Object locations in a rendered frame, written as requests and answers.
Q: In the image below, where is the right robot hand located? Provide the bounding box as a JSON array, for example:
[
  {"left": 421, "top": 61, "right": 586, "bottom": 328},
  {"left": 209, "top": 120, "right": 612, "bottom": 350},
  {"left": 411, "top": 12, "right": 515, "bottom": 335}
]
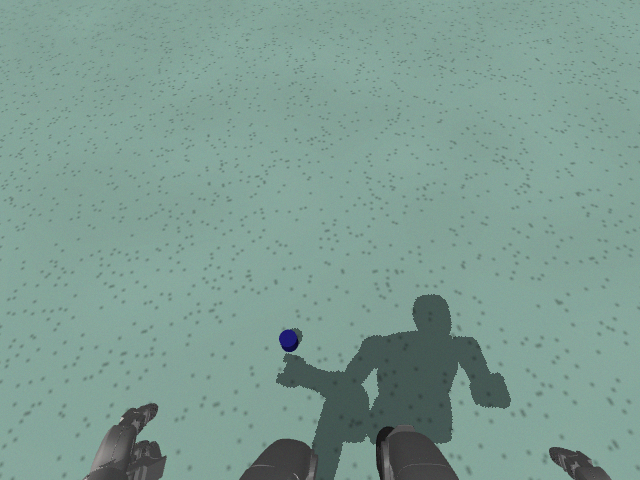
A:
[{"left": 549, "top": 447, "right": 611, "bottom": 480}]

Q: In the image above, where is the right robot foot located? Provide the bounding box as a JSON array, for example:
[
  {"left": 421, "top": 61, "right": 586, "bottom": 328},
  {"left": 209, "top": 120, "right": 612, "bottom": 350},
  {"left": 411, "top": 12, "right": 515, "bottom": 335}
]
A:
[{"left": 376, "top": 426, "right": 394, "bottom": 480}]

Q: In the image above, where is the left robot hand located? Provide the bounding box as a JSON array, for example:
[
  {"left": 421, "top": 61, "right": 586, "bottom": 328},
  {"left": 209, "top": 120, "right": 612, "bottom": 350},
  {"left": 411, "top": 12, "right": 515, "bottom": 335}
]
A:
[{"left": 90, "top": 403, "right": 167, "bottom": 480}]

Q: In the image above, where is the tin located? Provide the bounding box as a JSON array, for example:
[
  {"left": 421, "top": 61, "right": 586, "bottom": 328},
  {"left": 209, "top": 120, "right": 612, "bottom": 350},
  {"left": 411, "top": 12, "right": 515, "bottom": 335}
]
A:
[{"left": 279, "top": 330, "right": 299, "bottom": 352}]

